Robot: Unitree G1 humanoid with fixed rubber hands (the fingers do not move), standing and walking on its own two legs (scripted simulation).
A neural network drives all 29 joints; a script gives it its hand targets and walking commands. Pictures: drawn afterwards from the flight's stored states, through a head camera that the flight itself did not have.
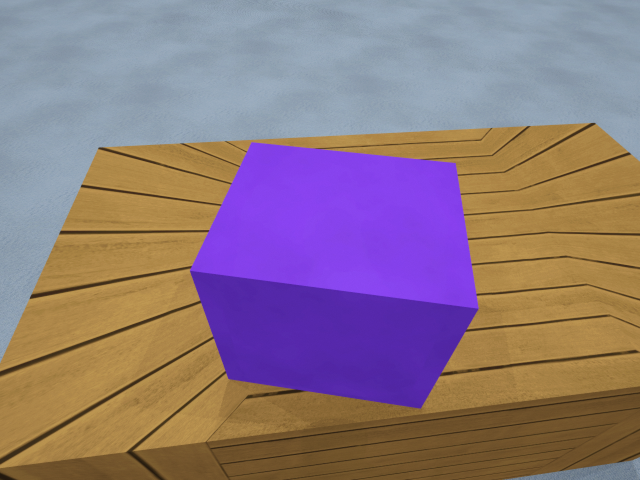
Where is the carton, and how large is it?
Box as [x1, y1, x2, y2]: [190, 142, 478, 408]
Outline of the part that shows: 252,142 190,269 191,275 228,378 420,408 478,308 455,163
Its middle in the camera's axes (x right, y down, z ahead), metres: +0.02 +0.05 +0.58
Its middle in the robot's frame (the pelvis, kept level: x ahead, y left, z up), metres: +0.41 -0.02 +0.02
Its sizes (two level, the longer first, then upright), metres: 0.297 0.247 0.269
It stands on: a pedestal, 0.65 m high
